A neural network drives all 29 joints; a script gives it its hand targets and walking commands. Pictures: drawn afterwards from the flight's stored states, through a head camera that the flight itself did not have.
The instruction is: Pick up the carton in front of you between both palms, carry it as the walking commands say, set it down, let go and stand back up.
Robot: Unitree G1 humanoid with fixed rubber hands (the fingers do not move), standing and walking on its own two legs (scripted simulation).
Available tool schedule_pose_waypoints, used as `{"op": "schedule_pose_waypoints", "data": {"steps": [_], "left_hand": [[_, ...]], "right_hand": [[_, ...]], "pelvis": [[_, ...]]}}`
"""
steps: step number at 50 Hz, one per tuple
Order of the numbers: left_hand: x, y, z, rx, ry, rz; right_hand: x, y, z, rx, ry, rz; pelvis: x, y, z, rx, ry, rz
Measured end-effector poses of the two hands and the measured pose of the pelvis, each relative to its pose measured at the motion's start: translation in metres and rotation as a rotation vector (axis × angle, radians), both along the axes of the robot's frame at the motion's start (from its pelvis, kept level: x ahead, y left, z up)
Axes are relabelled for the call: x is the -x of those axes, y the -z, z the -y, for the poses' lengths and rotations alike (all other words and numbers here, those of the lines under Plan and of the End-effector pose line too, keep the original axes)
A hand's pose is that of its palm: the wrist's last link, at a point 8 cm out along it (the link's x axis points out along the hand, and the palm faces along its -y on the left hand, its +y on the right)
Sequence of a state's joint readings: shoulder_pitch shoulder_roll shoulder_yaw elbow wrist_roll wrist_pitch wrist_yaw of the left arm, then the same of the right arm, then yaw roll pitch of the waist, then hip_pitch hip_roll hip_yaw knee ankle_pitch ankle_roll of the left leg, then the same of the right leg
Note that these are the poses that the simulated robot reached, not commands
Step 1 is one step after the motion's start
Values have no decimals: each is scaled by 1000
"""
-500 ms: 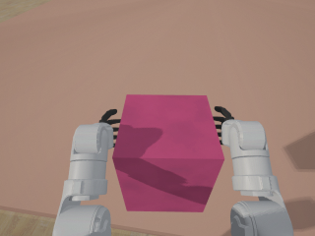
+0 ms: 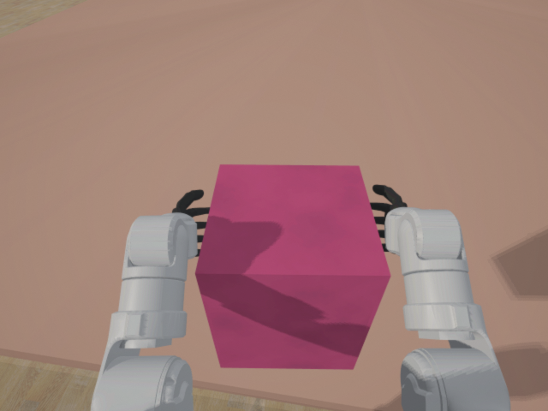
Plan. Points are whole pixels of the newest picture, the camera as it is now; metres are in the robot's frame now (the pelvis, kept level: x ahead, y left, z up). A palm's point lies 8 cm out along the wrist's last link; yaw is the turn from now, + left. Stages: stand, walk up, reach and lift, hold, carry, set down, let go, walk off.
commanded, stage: carry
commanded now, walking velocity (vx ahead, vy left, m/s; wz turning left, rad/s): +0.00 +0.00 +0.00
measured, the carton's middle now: (288, 269) +0.34 +0.00 +0.05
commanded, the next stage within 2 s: none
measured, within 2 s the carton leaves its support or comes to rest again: neither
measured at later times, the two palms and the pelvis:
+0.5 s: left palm (175, 236) +0.34 +0.16 +0.13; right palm (392, 231) +0.34 -0.14 +0.13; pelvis -0.01 +0.01 +0.00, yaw +0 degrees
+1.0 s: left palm (184, 147) +0.50 +0.17 +0.17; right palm (364, 135) +0.52 -0.13 +0.18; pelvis +0.13 +0.01 +0.00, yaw -1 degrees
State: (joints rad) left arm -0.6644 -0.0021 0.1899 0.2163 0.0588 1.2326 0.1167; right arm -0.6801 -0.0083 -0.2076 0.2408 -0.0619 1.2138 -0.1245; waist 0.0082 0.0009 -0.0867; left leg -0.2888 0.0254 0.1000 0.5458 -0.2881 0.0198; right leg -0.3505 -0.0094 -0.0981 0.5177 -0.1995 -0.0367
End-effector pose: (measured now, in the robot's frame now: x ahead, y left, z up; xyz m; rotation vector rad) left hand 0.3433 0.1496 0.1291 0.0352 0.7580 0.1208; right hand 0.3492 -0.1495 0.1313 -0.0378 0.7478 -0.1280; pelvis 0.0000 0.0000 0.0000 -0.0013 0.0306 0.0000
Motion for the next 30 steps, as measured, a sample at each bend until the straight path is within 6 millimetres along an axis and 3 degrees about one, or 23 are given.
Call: {"op": "schedule_pose_waypoints", "data": {"steps": [23,30], "left_hand": [[8,0,-8,1,4,1],[-8,-22,-5,-7,17,52]], "right_hand": [[10,0,-8,2,3,1],[-2,-20,-4,8,0,52]], "pelvis": [[9,0,-8,1,0,1],[-4,0,-6,0,-3,-9]]}}
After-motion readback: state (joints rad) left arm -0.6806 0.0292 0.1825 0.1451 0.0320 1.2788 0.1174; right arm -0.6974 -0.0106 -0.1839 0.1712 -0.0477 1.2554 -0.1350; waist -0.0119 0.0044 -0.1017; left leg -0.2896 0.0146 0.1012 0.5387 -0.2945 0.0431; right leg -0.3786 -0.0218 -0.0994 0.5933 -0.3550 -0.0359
